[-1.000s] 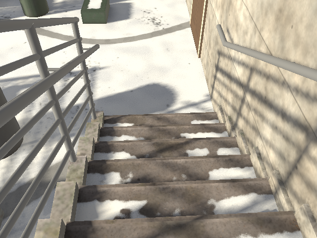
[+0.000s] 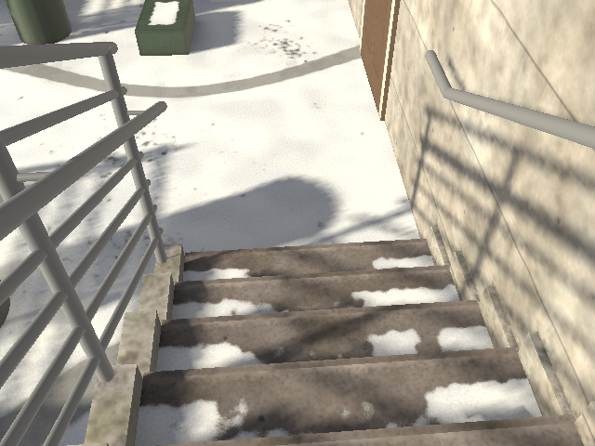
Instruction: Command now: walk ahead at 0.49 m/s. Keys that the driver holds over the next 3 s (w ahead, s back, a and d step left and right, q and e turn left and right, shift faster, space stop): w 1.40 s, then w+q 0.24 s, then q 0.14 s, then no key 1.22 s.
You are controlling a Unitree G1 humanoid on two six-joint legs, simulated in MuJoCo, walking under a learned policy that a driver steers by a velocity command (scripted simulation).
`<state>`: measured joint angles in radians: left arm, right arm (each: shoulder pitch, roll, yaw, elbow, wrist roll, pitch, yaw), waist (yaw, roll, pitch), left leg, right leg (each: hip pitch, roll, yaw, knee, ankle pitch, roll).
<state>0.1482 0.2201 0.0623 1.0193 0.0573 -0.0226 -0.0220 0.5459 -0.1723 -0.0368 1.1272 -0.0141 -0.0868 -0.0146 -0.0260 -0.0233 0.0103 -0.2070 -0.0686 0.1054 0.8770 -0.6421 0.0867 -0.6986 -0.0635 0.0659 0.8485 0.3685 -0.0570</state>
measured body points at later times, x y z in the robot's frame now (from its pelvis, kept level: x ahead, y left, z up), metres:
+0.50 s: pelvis +0.29 -0.05 -0.15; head +0.29 -0.06 +0.30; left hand +0.17 +0.18 -0.28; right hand +0.37 -0.31 -0.29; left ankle +0.46 +0.12 -0.80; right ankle +0.22 -0.12 -0.85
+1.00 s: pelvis +0.58 +0.00 -0.31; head +0.59 +0.01 +0.14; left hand +0.64 +0.24 -0.46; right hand +0.49 -0.24 -0.45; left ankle +0.55 +0.06 -1.02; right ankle +0.69 -0.16 -0.95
